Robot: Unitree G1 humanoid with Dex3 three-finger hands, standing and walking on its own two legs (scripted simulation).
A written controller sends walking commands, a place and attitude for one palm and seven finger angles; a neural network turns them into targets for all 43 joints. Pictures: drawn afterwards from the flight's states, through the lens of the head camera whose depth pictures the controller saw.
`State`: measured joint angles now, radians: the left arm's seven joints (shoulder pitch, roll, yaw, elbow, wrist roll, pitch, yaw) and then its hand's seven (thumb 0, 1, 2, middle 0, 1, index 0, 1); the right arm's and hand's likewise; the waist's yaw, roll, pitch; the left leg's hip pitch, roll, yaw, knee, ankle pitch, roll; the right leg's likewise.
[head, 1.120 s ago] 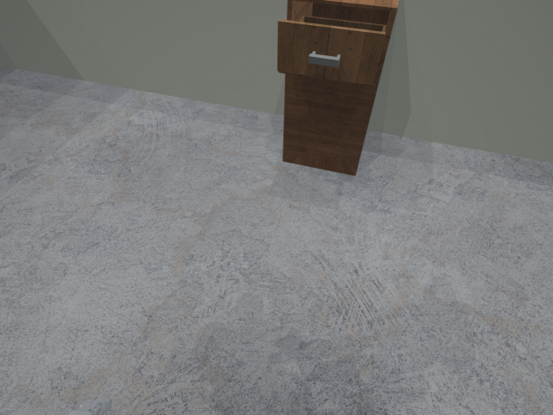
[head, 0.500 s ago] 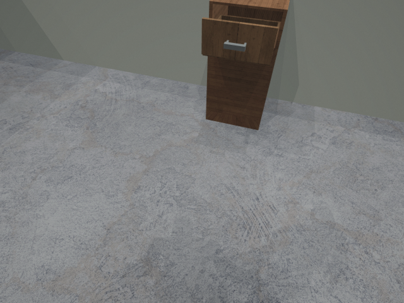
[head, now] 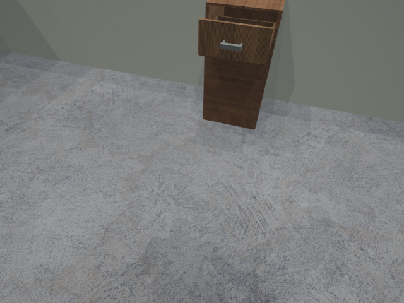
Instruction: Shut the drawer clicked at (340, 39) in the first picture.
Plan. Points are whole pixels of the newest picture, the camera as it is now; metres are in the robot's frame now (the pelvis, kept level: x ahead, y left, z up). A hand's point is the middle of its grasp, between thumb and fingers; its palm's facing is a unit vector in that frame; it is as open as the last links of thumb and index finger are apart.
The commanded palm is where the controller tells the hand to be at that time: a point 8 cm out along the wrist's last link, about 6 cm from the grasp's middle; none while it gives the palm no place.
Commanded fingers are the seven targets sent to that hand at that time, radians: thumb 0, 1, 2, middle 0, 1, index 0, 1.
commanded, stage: look at it before walking up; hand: left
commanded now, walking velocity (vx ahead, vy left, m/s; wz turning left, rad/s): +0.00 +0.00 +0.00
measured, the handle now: (231, 45) +1.27 -0.08 -0.05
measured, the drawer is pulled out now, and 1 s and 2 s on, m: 0.22 0.22 0.22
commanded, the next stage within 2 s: walk to a spot facing it in 0.52 s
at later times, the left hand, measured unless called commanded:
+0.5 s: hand out of the picture +0.07 +0.25 -0.16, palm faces -0.03 -0.94 -0.33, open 7.4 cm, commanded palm none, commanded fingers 0.00 0.90 0.90 -0.20 -0.30 -0.20 -0.30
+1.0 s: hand out of the picture +0.06 +0.18 -0.20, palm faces -0.05 -0.98 -0.19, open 7.4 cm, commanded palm none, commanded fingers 0.00 0.90 0.90 -0.20 -0.30 -0.20 -0.30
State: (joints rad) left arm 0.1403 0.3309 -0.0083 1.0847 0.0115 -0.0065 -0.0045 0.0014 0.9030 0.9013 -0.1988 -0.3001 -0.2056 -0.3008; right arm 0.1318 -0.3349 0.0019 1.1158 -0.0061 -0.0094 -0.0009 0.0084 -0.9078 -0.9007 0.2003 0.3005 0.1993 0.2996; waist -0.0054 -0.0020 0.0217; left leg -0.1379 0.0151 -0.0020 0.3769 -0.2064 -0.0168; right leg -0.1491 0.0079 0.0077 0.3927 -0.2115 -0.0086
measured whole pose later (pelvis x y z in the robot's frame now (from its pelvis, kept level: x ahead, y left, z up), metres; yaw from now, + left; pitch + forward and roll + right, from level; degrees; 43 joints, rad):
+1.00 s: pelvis +0.08 +0.00 -0.03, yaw -5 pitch +0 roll -1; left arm 0.39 0.19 0.03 1.09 0.03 -0.02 -0.02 0.00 0.91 0.90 -0.20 -0.30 -0.20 -0.30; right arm 0.34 -0.21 -0.02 1.11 -0.01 -0.03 -0.01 0.01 -0.91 -0.90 0.20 0.30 0.20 0.30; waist 0.00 0.01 0.00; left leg -0.18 0.07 0.07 0.70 -0.50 -0.02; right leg -0.21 0.06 0.07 0.68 -0.47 -0.03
